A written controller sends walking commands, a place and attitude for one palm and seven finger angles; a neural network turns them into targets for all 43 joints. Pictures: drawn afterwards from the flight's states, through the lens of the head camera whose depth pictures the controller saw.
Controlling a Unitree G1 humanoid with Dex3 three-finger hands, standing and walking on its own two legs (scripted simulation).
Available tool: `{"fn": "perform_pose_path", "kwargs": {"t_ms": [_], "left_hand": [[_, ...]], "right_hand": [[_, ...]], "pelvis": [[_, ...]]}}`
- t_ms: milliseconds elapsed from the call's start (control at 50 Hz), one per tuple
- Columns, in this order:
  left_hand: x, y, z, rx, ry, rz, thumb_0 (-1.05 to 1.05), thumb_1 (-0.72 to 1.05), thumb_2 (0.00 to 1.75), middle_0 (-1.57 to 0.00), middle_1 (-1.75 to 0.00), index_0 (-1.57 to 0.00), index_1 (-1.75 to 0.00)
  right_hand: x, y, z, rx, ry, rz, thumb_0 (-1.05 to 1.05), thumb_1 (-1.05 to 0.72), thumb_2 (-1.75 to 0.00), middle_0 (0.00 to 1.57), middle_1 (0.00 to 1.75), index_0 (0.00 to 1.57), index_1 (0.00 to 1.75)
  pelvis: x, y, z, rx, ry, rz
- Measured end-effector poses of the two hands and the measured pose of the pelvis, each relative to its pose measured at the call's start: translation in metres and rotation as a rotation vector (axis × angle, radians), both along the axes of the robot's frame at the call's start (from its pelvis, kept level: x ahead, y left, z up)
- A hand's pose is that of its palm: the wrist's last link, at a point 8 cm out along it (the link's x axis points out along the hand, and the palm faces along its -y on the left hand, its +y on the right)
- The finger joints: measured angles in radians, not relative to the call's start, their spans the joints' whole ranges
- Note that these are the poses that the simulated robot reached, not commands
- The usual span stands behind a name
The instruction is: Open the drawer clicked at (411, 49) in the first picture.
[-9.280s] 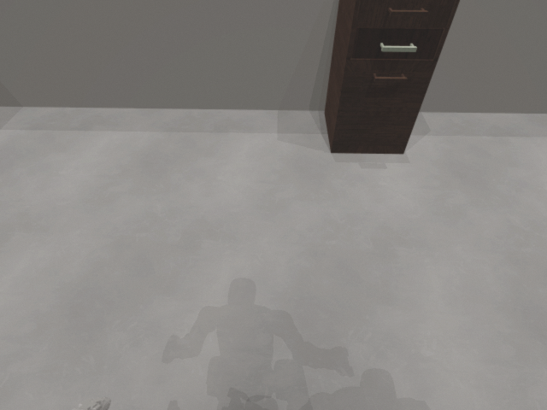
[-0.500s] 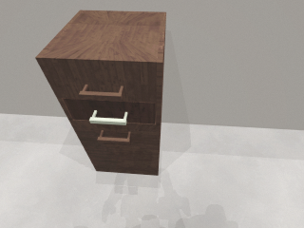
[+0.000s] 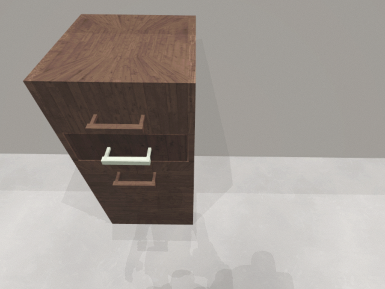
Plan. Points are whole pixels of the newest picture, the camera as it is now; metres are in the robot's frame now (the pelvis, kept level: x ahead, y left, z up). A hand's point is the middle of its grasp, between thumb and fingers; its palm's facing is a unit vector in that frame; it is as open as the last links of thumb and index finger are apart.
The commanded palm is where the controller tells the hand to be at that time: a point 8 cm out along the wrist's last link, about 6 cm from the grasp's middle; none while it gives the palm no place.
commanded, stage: come to a stop and stand still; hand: left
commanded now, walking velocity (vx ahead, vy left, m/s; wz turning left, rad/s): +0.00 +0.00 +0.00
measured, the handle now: (127, 155) +0.52 +0.24 -0.13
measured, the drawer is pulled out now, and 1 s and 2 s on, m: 0.00 0.00 0.00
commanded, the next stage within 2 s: look again from close up in 0.80 s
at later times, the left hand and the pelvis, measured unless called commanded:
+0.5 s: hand out of the picture +0.00 +0.13 -0.17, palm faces +0.06 -0.98 -0.19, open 7.3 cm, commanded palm none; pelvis +0.00 -0.04 +0.00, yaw +1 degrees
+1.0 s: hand out of the picture -0.02 +0.12 -0.17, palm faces +0.08 -0.98 -0.16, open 7.4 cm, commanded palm none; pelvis -0.01 -0.04 +0.01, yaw +2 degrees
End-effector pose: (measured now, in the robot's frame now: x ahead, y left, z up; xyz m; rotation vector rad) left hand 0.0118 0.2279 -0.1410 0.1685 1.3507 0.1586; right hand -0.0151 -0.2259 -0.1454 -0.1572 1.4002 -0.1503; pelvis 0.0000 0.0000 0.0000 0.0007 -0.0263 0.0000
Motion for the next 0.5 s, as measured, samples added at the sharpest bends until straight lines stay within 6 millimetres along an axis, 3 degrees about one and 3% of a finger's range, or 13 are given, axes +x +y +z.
{"fn": "perform_pose_path", "kwargs": {"t_ms": [160,500], "left_hand": [[0.002,-0.014,0.0,0.0,0.01,0.009,0.01,0.91,0.9,-0.2,-0.3,-0.2,-0.3],[-0.018,-0.045,-0.001,-0.02,0.035,0.049,0.01,0.92,0.9,-0.2,-0.3,-0.2,-0.3]], "right_hand": [[-0.007,-0.002,-0.003,0.024,0.038,-0.019,0.0,-0.9,-0.9,0.2,0.3,0.2,0.3],[0.02,-0.03,0.002,0.007,-0.015,0.008,0.0,-0.91,-0.9,0.2,0.3,0.2,0.3]], "pelvis": [[0.004,-0.012,0.0,0.0,0.003,0.004],[0.004,-0.036,0.003,-0.005,0.004,0.019]]}}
